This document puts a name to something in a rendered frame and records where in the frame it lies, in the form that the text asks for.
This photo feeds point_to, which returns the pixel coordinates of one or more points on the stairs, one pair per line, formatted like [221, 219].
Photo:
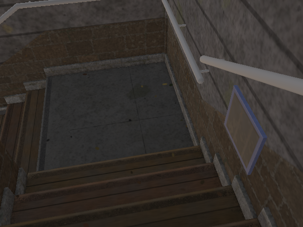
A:
[20, 129]
[169, 188]

